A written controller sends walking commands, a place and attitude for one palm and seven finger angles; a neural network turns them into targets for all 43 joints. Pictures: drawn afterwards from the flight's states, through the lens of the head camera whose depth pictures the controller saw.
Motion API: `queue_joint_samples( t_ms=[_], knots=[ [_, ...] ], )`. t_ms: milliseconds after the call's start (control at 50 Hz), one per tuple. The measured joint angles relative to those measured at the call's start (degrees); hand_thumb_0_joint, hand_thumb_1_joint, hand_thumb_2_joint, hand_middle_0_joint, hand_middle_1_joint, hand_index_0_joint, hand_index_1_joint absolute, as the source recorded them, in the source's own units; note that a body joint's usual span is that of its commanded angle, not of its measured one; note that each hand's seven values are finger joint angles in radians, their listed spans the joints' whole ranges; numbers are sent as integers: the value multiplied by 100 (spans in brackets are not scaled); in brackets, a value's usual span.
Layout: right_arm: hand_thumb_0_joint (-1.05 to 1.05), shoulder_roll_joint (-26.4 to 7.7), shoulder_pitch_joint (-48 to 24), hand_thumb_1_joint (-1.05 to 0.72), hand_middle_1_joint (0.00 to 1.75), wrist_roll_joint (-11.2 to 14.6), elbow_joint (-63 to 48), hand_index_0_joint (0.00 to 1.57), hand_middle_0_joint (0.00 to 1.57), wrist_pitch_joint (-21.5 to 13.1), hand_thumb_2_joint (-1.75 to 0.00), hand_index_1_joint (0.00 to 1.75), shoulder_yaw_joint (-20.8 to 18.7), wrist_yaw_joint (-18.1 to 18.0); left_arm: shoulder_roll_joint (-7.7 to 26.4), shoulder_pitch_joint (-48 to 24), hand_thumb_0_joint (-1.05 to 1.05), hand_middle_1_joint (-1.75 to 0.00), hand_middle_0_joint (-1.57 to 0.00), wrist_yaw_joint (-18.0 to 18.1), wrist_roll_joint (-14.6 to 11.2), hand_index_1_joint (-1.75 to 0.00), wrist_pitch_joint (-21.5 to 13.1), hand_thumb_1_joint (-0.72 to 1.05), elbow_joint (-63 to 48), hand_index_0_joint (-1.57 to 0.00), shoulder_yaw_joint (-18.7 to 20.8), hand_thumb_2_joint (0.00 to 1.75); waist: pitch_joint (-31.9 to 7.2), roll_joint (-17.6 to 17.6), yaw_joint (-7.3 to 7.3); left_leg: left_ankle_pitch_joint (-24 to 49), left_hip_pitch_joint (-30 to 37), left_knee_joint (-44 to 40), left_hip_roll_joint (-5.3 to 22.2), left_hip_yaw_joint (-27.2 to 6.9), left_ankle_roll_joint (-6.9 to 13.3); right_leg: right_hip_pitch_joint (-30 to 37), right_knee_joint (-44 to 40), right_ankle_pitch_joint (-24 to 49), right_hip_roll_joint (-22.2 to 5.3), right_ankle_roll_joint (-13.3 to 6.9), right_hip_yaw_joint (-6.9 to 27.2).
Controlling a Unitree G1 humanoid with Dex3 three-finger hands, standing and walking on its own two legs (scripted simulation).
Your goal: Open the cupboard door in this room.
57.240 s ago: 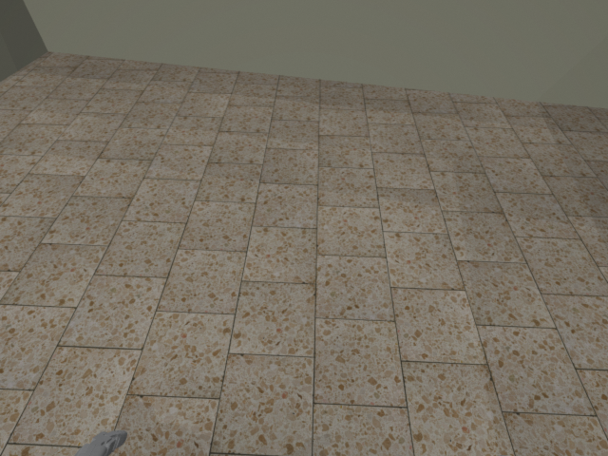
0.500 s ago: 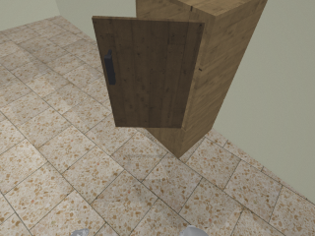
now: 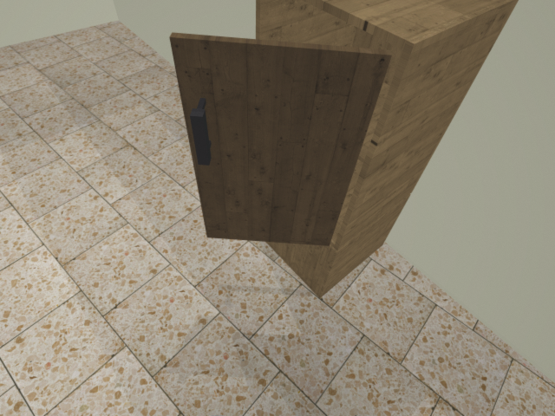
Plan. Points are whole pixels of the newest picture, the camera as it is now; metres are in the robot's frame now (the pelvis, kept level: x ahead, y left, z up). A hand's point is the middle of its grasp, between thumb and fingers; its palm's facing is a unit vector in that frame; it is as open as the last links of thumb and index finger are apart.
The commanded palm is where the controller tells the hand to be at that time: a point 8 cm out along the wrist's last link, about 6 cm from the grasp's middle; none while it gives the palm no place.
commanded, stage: come to a stop and stand still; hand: left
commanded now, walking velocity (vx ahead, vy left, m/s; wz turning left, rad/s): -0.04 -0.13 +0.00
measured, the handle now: (203, 131) +0.60 +0.19 +0.04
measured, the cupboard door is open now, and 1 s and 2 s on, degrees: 47 47 47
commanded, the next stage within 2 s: look again from close up in 1.36 s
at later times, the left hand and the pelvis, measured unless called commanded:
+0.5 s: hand out of the picture -0.01 +0.15 -0.16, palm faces -0.01 -0.98 -0.21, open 7.4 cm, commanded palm none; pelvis -0.03 -0.03 +0.01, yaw -1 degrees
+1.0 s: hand out of the picture -0.01 +0.11 -0.17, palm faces +0.02 -0.99 -0.17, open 7.3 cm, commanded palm none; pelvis +0.00 -0.05 +0.01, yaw -1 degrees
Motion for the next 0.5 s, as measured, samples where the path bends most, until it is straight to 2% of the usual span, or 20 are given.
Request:
queue_joint_samples(
  t_ms=[60, 100, 160, 280, 360, 440, 500],
  knots=[
    [1, 19, -57, -93, 30, -51, -109, 19, 20, -25, -90, 30, 62, -30, 97, 122, -1, -30, -20, 1, -9, -29, 120, 92, 12, -20, 12, 89, -66, -128, 84, -82, 48, -125, -47, 86, 209, -188, 740, -891, 72, -6, 325],
    [1, 36, -111, -92, 30, -65, -173, 19, 20, -53, -90, 30, 108, -69, 126, 171, 0, -30, -20, -27, 6, -29, 158, 92, 38, -20, 7, 89, -85, -120, 91, 32, 66, -315, -50, 81, 224, -271, 1230, -1076, 144, -9, 501],
    [1, 65, -222, -92, 30, -61, -222, 19, 20, -78, -90, 30, 163, -87, 132, 247, 0, -30, -20, -65, 5, -29, 155, 92, 64, -20, -10, 89, -90, -53, 104, 232, 67, -580, -31, 83, 235, -221, 1429, -1107, 176, 47, 638],
    [1, 128, -336, -91, 30, -46, -249, 20, 20, -111, -90, 30, 158, -46, 114, 362, 0, -30, -20, -127, 8, -29, 174, 92, 100, -20, -53, 89, -97, 126, 23, 470, -8, -809, 98, 130, 159, 178, 790, -1147, 141, 105, 603],
    [0, 120, -194, -91, 30, -10, -170, 20, 20, -66, -90, 30, 110, -11, 124, 427, 0, -30, -20, -135, 20, -29, 80, 91, 44, -20, -69, 89, -165, 111, -21, 487, -160, -654, 97, 170, 27, 698, -568, -402, 78, 23, 602],
    [1, -3, 47, -91, 30, 8, 66, 20, 20, 46, -90, 30, 63, 53, -24, 484, 0, -30, -20, -111, 24, -29, -2, 91, 156, -20, -172, 89, -224, 277, -120, 201, -121, -554, 135, -15, -123, 812, -661, -234, 169, 40, 515],
    [1, -50, 265, -91, 30, -3, 265, 20, 20, 34, -90, 30, 78, 67, -127, 545, 0, -30, -20, -89, -13, -29, -82, 91, 235, -20, -247, 89, -276, 307, -165, 569, 7, -698, 181, -98, -144, 924, -686, -256, 242, 8, 464]
  ],
)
